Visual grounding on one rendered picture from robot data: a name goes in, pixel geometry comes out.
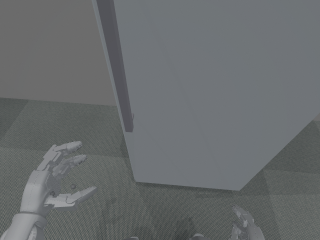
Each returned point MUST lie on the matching robot right hand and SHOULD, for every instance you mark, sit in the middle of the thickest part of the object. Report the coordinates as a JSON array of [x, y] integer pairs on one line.
[[252, 232]]

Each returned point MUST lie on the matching handle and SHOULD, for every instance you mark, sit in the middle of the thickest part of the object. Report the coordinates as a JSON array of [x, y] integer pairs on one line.
[[109, 24]]

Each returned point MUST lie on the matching robot left hand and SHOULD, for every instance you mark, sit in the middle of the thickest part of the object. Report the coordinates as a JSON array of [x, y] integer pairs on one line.
[[36, 196]]

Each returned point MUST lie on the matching robot left forearm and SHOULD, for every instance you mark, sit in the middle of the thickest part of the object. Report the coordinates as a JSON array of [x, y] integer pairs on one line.
[[26, 226]]

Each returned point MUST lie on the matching right robot shin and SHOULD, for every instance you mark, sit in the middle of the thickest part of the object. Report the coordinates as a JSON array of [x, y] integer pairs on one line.
[[197, 234]]

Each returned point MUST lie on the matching fridge door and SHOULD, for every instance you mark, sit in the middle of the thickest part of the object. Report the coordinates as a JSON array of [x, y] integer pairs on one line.
[[217, 87]]

